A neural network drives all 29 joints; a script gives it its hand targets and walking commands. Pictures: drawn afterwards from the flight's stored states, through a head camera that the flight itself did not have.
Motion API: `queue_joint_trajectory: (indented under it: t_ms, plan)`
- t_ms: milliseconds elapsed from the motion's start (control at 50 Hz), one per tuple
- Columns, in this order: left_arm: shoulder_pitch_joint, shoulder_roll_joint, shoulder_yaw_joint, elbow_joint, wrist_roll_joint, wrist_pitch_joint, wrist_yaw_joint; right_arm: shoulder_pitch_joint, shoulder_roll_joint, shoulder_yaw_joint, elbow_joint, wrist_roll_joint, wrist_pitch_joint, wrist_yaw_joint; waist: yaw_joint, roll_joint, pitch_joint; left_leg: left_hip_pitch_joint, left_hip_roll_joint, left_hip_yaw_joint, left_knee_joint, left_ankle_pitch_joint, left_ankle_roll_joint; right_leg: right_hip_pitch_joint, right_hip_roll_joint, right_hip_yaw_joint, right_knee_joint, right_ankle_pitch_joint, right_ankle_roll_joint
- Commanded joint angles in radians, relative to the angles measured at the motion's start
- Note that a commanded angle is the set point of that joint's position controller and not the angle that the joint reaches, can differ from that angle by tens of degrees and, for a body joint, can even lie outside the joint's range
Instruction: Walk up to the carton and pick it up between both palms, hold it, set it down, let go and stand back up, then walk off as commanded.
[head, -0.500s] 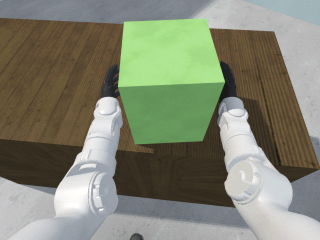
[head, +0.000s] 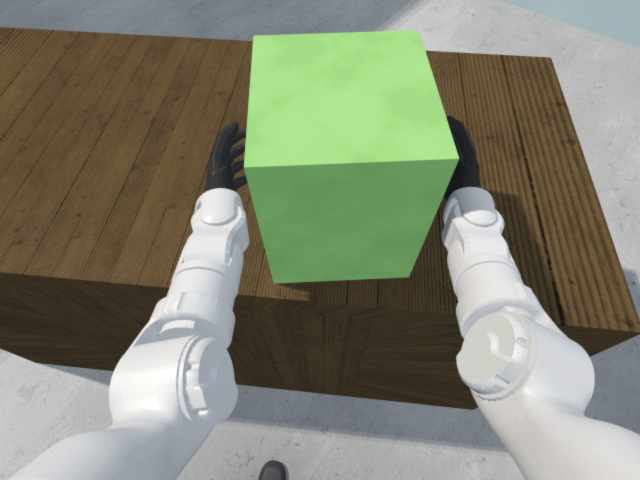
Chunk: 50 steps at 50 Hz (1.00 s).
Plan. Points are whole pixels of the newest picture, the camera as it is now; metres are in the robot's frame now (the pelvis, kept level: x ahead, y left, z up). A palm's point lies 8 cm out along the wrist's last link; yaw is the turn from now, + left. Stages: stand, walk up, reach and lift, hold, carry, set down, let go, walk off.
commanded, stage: set down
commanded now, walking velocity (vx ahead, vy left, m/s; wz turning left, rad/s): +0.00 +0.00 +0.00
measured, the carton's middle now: (339, 169) +0.50 +0.05 +0.06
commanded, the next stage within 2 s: none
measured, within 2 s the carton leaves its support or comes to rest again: neither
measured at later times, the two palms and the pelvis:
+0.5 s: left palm (224, 188) +0.43 +0.18 +0.08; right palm (462, 181) +0.48 -0.11 +0.08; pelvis -0.01 +0.00 +0.00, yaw +0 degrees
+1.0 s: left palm (222, 200) +0.41 +0.18 +0.08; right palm (486, 198) +0.45 -0.13 +0.09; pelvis -0.03 +0.01 +0.00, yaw -1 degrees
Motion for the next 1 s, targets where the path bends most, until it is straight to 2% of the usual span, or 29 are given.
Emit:
queue_joint_trajectory:
  t_ms: [0,40,100,140,160,200,300,320,360,420,440,520,580,640,660,680,700,720,760,780,800,820,840,860,880,920,940,960,980]
  plan:
    - [-0.602,-0.206,-0.056,-0.019,0.047,-0.039,-0.046,-0.569,0.178,0.162,0.033,-0.06,0.024,0.095,-0.01,-0.082,-0.655,0.622,-0.01,0.046,0.139,0.632,0.058,-0.089,-0.069,-0.049,-0.071,0.752,0.109]
    - [-0.602,-0.188,-0.045,0.008,0.056,-0.045,-0.053,-0.555,0.145,0.144,0.039,-0.083,0.012,0.087,-0.021,-0.077,-0.683,0.653,-0.015,0.036,0.141,0.641,0.071,-0.131,-0.074,-0.053,-0.028,0.821,0.144]
    - [-0.628,-0.194,-0.059,-0.022,0.038,-0.036,-0.038,-0.568,0.121,0.106,0.075,-0.089,0.023,0.102,-0.003,-0.048,-0.681,0.656,0.008,0.046,0.162,0.676,0.049,-0.23,-0.063,-0.057,-0.102,0.628,0.081]
    - [-0.602,-0.094,-0.03,-0.026,0.031,-0.042,-0.018,-0.586,0.031,0.154,0.013,-0.037,0.014,0.084,0.023,-0.084,-0.73,0.603,-0.003,0.052,0.146,0.644,0.05,-0.102,-0.065,-0.039,-0.089,0.72,0.097]
    - [-0.631,-0.114,-0.074,-0.029,0.011,-0.045,-0.02,-0.586,0.032,0.145,0.019,-0.034,0.015,0.073,-0.027,-0.057,-0.717,0.594,-0.014,0.047,0.138,0.623,0.05,-0.097,-0.061,-0.059,-0.046,0.767,0.12]
    - [-0.616,-0.146,-0.047,-0.046,0.025,-0.041,-0.018,-0.61,0.076,0.164,0.015,-0.036,0.016,0.082,0.012,-0.08,-0.711,0.581,-0.011,0.05,0.132,0.612,0.062,-0.109,-0.062,-0.036,-0.071,0.719,0.103]
    - [-0.602,-0.009,-0.055,-0.053,0.003,-0.031,0.02,-0.575,-0.1,0.166,0.026,0.029,0.021,0.067,0.013,-0.037,-0.743,0.625,-0.001,0.059,0.171,0.704,0.027,-0.154,-0.037,-0.044,-0.101,0.683,0.065]
    - [-0.607,0.021,-0.101,-0.085,-0.046,-0.028,0.032,-0.585,-0.158,0.183,0.009,0.071,0.026,0.055,-0.019,-0.017,-0.774,0.653,0.002,0.048,0.184,0.761,0.019,-0.149,-0.034,-0.053,-0.077,0.728,0.076]
    - [-0.637,-0.054,-0.12,-0.089,-0.051,-0.03,0.043,-0.655,-0.069,0.235,0.016,0.093,0.032,0.053,0.021,-0.031,-0.756,0.651,0.012,0.036,0.19,0.736,0.025,-0.213,-0.037,-0.04,-0.113,0.648,0.061]
    - [-0.584,0.003,-0.122,-0.035,-0.074,-0.024,0.044,-0.628,-0.133,0.276,0.006,0.139,0.037,0.037,0.009,-0.076,-0.759,0.561,-0.008,0.057,0.182,0.672,0.034,-0.087,-0.038,-0.031,-0.084,0.799,0.076]
    - [-0.602,0.06,-0.129,-0.029,-0.097,-0.025,0.05,-0.605,-0.196,0.278,0.005,0.168,0.034,0.019,-0.029,-0.071,-0.778,0.523,-0.03,0.058,0.166,0.646,0.039,-0.004,-0.034,-0.03,-0.037,0.909,0.106]
    - [-0.639,0.105,-0.144,-0.047,-0.118,-0.034,0.067,-0.635,-0.227,0.288,0.009,0.214,0.03,0.004,-0.009,0.007,-0.858,0.6,-0.012,0.038,0.191,0.681,0.051,-0.159,-0.042,-0.019,-0.053,0.807,0.097]
    - [-0.639,0.138,-0.174,-0.057,-0.159,-0.041,0.084,-0.634,-0.3,0.362,-0.036,0.298,0.038,-0.014,-0.045,-0.021,-0.889,0.477,-0.032,0.035,0.167,0.628,0.047,0.025,-0.034,-0.013,0.007,0.987,0.127]
    - [-0.608,0.115,-0.221,-0.038,-0.205,-0.026,0.091,-0.641,-0.313,0.411,-0.002,0.337,0.036,-0.012,-0.017,0.03,-0.815,0.657,0.007,-0.008,0.238,0.788,0.047,-0.292,-0.017,-0.026,-0.04,0.774,0.077]
    - [-0.494,0.058,-0.298,-0.173,-0.238,-0.022,0.091,-0.509,-0.326,0.397,-0.019,0.349,0.025,-0.003,-0.081,0.032,-0.844,0.729,0.035,-0.039,0.248,0.885,0.027,-0.264,-0.007,-0.04,-0.077,0.824,0.044]
    - [-0.409,0.075,-0.284,-0.165,-0.191,-0.004,0.099,-0.435,-0.39,0.362,0.048,0.333,0.029,-0.003,-0.082,0.067,-0.847,0.743,0.042,-0.034,0.241,0.898,0.017,-0.275,0.001,-0.042,-0.102,0.791,0.031]
    - [-0.536,0.099,-0.28,-0.105,-0.208,-0.015,0.108,-0.555,-0.384,0.378,0.038,0.356,0.037,-0.001,-0.048,0.06,-0.854,0.689,0.039,-0.016,0.237,0.829,0.011,-0.297,0.002,-0.021,-0.128,0.685,0.01]
    - [-0.64,0.158,-0.245,-0.044,-0.201,-0.013,0.109,-0.632,-0.363,0.418,0.01,0.384,0.058,-0.012,-0.019,0.006,-0.9,0.589,0.013,0.022,0.23,0.745,0.016,-0.162,-0.008,0.0,-0.13,0.725,0.026]
    - [-0.661,0.161,-0.257,-0.082,-0.237,-0.005,0.104,-0.655,-0.386,0.431,-0.041,0.4,0.065,-0.013,-0.049,0.03,-0.909,0.652,0.005,-0.009,0.229,0.693,0.039,-0.196,-0.007,-0.015,-0.058,0.728,0.089]
    - [-0.497,0.114,-0.288,-0.127,-0.221,0.011,0.106,-0.543,-0.398,0.449,-0.029,0.419,0.055,-0.007,-0.055,0.039,-0.878,0.728,0.022,-0.031,0.262,0.856,0.028,-0.222,0.005,-0.021,-0.051,0.846,0.058]
    - [-0.534,0.151,-0.27,-0.113,-0.246,0.004,0.11,-0.586,-0.395,0.463,-0.05,0.419,0.049,-0.003,-0.006,0.012,-0.857,0.657,0.028,-0.021,0.252,0.786,0.039,-0.293,-0.008,0.001,-0.086,0.725,0.034]
    - [-0.372,0.13,-0.304,-0.18,-0.225,0.013,0.106,-0.453,-0.412,0.468,-0.083,0.452,0.041,-0.003,-0.038,0.005,-0.934,0.648,0.025,-0.012,0.239,0.839,0.02,-0.086,0.008,-0.003,-0.093,0.897,0.024]
    - [-0.475,0.124,-0.323,-0.112,-0.255,0.009,0.095,-0.518,-0.429,0.452,-0.025,0.438,0.045,0.01,-0.081,0.038,-0.841,0.644,0.022,-0.037,0.219,0.77,0.028,-0.171,-0.001,-0.024,-0.066,0.782,0.061]
    - [-0.584,0.189,-0.269,-0.077,-0.237,0.005,0.101,-0.613,-0.408,0.464,-0.044,0.446,0.064,-0.002,-0.024,0.004,-0.9,0.597,0.006,0.002,0.226,0.676,0.04,-0.17,-0.011,-0.003,-0.075,0.737,0.061]
    - [-0.552,0.189,-0.258,-0.126,-0.23,0.008,0.11,-0.607,-0.436,0.49,-0.083,0.461,0.056,0.004,-0.019,0.003,-0.922,0.564,0.003,-0.007,0.217,0.682,0.038,-0.112,0.006,-0.004,-0.041,0.811,0.074]
    - [-0.499,0.136,-0.335,-0.142,-0.245,0.002,0.103,-0.522,-0.47,0.499,-0.062,0.489,0.051,0.002,-0.085,0.048,-0.93,0.608,0.002,-0.018,0.213,0.696,0.021,-0.072,0.015,-0.035,-0.017,0.808,0.085]
    - [-0.626,0.185,-0.287,-0.11,-0.255,-0.01,0.109,-0.647,-0.443,0.516,-0.079,0.499,0.067,0.006,-0.037,0.006,-0.94,0.547,-0.004,0.002,0.199,0.575,0.047,-0.121,0.006,-0.02,-0.03,0.697,0.091]
    - [-0.391,0.135,-0.334,-0.215,-0.238,0.011,0.112,-0.418,-0.489,0.511,-0.07,0.513,0.053,0.017,-0.08,0.031,-0.895,0.641,0.017,-0.028,0.208,0.749,0.014,-0.061,0.032,-0.029,-0.027,0.828,0.066]
    - [-0.45,0.153,-0.321,-0.178,-0.242,0.014,0.107,-0.461,-0.487,0.514,-0.057,0.512,0.062,0.011,-0.078,0.02,-0.88,0.597,0.016,-0.022,0.192,0.668,0.031,-0.083,0.02,-0.019,-0.036,0.776,0.074]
